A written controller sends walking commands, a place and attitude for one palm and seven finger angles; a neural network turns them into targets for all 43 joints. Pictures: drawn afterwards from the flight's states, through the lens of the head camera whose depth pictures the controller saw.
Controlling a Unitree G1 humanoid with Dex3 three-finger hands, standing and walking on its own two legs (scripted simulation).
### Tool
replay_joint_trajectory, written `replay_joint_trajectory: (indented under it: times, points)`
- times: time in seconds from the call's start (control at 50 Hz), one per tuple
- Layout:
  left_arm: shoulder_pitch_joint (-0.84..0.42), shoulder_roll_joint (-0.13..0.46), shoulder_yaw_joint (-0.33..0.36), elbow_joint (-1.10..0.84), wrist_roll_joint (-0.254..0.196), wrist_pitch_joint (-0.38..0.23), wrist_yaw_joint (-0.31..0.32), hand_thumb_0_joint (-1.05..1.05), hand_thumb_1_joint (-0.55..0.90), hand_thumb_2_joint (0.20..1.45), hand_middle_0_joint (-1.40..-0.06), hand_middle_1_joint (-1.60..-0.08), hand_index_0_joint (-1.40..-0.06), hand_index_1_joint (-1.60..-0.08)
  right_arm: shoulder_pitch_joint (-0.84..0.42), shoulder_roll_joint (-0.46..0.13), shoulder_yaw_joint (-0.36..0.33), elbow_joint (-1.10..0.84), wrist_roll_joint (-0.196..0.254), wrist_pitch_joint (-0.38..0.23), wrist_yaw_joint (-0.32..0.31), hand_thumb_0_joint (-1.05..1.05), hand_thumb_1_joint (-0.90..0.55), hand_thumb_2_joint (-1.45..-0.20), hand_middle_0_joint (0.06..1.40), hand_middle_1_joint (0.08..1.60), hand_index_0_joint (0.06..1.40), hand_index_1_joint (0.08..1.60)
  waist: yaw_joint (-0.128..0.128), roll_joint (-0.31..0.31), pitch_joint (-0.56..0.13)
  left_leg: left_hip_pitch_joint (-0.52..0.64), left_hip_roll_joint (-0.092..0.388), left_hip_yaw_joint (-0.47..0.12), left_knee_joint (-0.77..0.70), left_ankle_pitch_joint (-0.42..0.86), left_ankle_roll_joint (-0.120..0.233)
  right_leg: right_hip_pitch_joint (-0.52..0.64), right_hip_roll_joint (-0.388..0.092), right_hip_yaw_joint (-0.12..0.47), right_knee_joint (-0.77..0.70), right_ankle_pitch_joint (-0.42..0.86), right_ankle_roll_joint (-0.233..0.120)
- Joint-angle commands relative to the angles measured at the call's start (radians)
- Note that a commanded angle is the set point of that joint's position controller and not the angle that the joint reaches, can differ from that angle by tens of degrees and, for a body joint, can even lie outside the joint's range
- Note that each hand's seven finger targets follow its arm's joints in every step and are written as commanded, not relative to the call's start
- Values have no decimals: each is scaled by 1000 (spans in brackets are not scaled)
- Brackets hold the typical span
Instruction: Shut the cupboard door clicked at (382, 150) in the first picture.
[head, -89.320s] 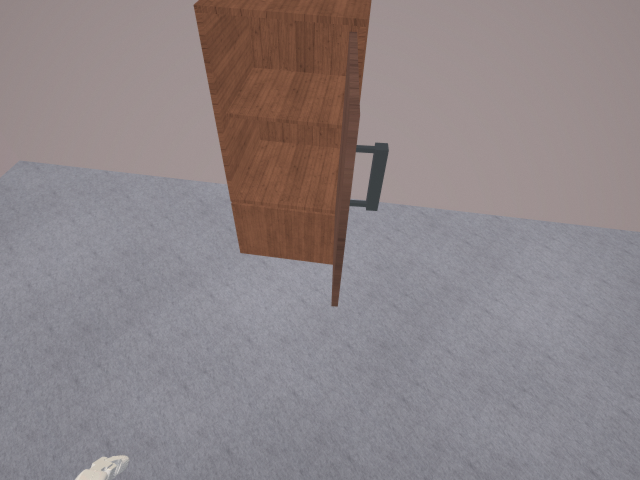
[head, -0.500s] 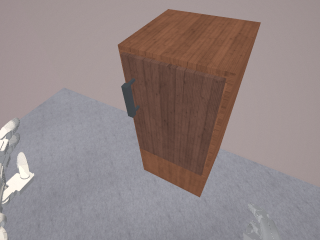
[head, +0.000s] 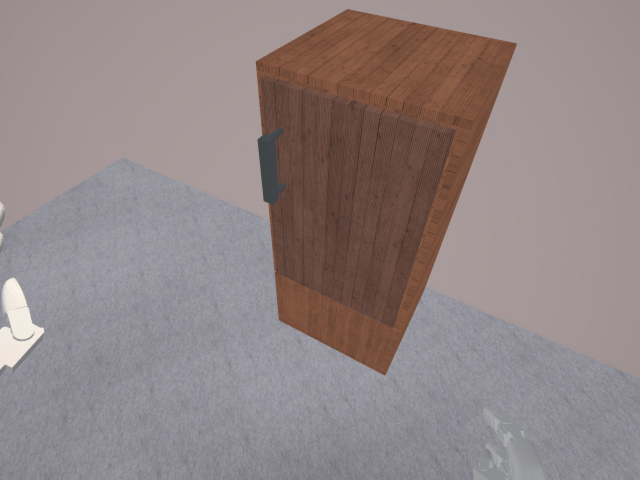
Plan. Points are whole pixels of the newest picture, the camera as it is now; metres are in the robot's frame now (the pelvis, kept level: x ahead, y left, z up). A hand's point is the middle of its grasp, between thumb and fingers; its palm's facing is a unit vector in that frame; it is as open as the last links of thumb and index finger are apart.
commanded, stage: step back with the hand held close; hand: left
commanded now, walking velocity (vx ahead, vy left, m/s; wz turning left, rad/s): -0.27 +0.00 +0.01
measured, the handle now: (274, 166) +0.72 +0.16 -0.02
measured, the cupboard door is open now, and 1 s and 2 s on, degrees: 0 0 0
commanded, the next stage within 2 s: stop stepping back and stand still in 0.48 s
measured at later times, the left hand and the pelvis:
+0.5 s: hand out of the picture +0.06 +0.29 +0.18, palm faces +0.56 -0.67 -0.49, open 7.4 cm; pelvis -0.10 -0.01 -0.01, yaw +8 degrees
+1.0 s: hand out of the picture -0.06 +0.27 +0.20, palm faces +0.47 -0.78 -0.42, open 7.4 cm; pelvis -0.25 +0.01 +0.01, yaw +1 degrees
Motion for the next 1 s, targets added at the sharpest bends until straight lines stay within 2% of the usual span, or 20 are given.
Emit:
replay_joint_trajectory:
  times: [0.0, 0.06, 0.16, 0.2, 0.28, 0.36, 0.42, 0.46, 0.5, 0.54, 0.58, 0.62, 0.68, 0.74, 0.86, 0.9, 0.92, 0.94, 0.96, 0.98]
  points:
    - [-129, 199, 102, -255, 3, -93, 36, 0, 900, 900, -200, -300, -200, -300, -85, -141, -60, -141, -6, -81, -8, 0, -900, -900, 200, 300, 200, 300, -32, 20, -27, -287, 48, -97, -188, -409, 25, 165, -52, 198, -152, -273, -55]
    - [-127, 234, 119, -263, -8, -101, 52, 0, 900, 900, -200, -300, -200, -300, -73, -140, -62, -115, -14, -88, -5, 0, -900, -900, 200, 300, 200, 300, -40, 2, -32, -97, 9, -75, -117, -297, -10, -40, -88, 213, -269, -384, -79]
    - [-35, 253, 154, -214, -26, -110, 71, 0, 900, 900, -200, -300, -200, -300, -62, -132, -64, -98, -7, -74, -2, 0, -900, -900, 200, 300, 200, 300, -43, -17, -84, -54, 15, -89, -140, -242, -15, -43, -79, 155, -258, -325, -69]
    - [-16, 248, 160, -228, -29, -115, 72, 0, 900, 900, -200, -300, -200, -300, -62, -128, -60, -105, -2, -70, 0, 0, -900, -900, 200, 300, 200, 300, -42, 3, -109, -113, 47, -129, -221, -255, -4, 36, -43, 101, -180, -269, -48]
    - [17, 246, 197, -251, -17, -124, 60, 0, 900, 900, -200, -300, -200, -300, -108, -145, -69, -128, 1, -85, -10, 0, -900, -900, 200, 300, 200, 300, -18, 222, -140, -472, 221, -286, -472, -487, 72, 400, 92, 17, 212, -92, -3]
    - [62, 282, 242, -226, -12, -128, 43, 0, 900, 900, -200, -300, -200, -300, -123, -152, -90, -125, 0, -110, -6, 0, -900, -900, 200, 300, 200, 300, -13, 154, -147, -465, 247, -221, -385, -479, 78, 400, 109, 48, 204, -105, -15]
    - [95, 273, 223, -227, -27, -129, 39, 0, 900, 900, -200, -300, -200, -300, -141, -124, -84, -107, -13, -112, 8, 0, -900, -900, 200, 300, 200, 300, -19, 69, -45, -266, 120, -87, -148, -371, -16, 65, -39, 264, -124, -291, -120]
    - [64, 277, 175, -226, -26, -145, 55, 0, 900, 900, -200, -300, -200, -300, -108, -88, -76, -55, -22, -105, 27, 0, -900, -900, 200, 300, 200, 300, -31, -117, -87, 47, 13, 2, 256, -127, -95, -215, -305, 536, -337, 25, -233]
    - [-50, 270, 125, -304, -15, -118, 59, 0, 900, 900, -200, -300, -200, -300, -132, -75, -72, -61, -11, -100, 24, 0, -900, -900, 200, 300, 200, 300, -24, -234, -146, -40, 6, -54, 349, -175, -88, -57, -296, 466, -253, 321, -235]
    - [-146, 266, 112, -319, -7, -116, 51, 0, 900, 900, -200, -300, -200, -300, -117, -70, -54, -56, -21, -96, 5, 0, -900, -900, 200, 300, 200, 300, -42, -238, -86, 97, 20, -37, 160, -108, -76, -144, -201, 325, -210, 351, -154]
    - [-223, 230, 62, -273, -21, -108, 39, 0, 900, 900, -200, -300, -200, -300, -101, -96, -47, -33, -8, -102, -16, 0, -900, -900, 200, 300, 200, 300, -64, -37, -31, 213, 5, -14, -161, 65, -73, -185, -81, 194, -100, 223, -63]
    - [-239, 206, 64, -266, -16, -120, 46, 0, 900, 900, -200, -300, -200, -300, -89, -146, -63, -48, -3, -134, -22, 0, -900, -900, 200, 300, 200, 300, -32, 323, -93, 97, 268, -230, -385, 92, 17, -76, 53, 79, 174, -200, -5]
    - [-145, 208, 121, -235, -19, -114, 45, 0, 900, 900, -200, -300, -200, -300, -66, -124, -74, -73, -2, -158, -2, 0, -900, -900, 200, 300, 200, 300, -28, 302, -183, 22, 362, -355, -524, -479, 71, -6, 71, 66, 450, -296, -2]
    - [-110, 168, 78, -314, -26, -77, 38, 0, 900, 900, -200, -300, -200, -300, -107, -108, -64, -92, 1, -154, 30, 0, -900, -900, 200, 300, 200, 300, -32, 133, -139, 78, 323, -247, -507, -397, 52, -31, 61, 13, 411, -259, -4]
    - [-43, 207, 73, -271, -45, 4, 47, 0, 900, 900, -200, -300, -200, -300, -113, -98, -33, -103, -16, -107, 23, 0, -900, -900, 200, 300, 200, 300, -25, 276, -98, 34, 199, -53, -569, -438, -98, 241, 149, -175, -39, -324, -52]
    - [-16, 225, 79, -247, -47, 20, 46, 0, 900, 900, -200, -300, -200, -300, -100, -82, -26, -97, -16, -83, 15, 0, -900, -900, 200, 300, 200, 300, -22, 137, -122, 20, 116, 41, -346, -349, -106, 323, 78, -106, -256, -289, -106]
    - [-13, 241, 97, -245, -46, 29, 44, 0, 900, 900, -200, -300, -200, -300, -92, -73, -31, -92, -15, -65, 17, 0, -900, -900, 200, 300, 200, 300, -20, -2, -108, -42, 63, 102, -77, -240, -92, 281, -57, 71, -330, -294, -171]
    - [-46, 290, 122, -282, -44, 27, 43, 0, 900, 900, -200, -300, -200, -300, -95, -76, -33, -74, -13, -47, 20, 0, -900, -900, 200, 300, 200, 300, -14, -185, -76, -112, 23, 62, 234, -148, -78, 139, -280, 366, -470, -381, -250]
    - [-76, 330, 172, -291, -43, 9, 53, 0, 900, 900, -200, -300, -200, -300, -114, -103, -31, -67, -19, -49, 18, 0, -900, -900, 200, 300, 200, 300, -6, -152, -30, -239, 19, 3, 385, -139, -71, 124, -370, 452, -510, -267, -302]
    - [-97, 343, 189, -281, -46, -14, 51, 0, 900, 900, -200, -300, -200, -300, -92, -96, -26, -44, -27, -53, 25, 0, -900, -900, 200, 300, 200, 300, -23, -123, -60, -277, 39, -9, 458, -91, -80, 173, -364, 355, -452, -146, -308]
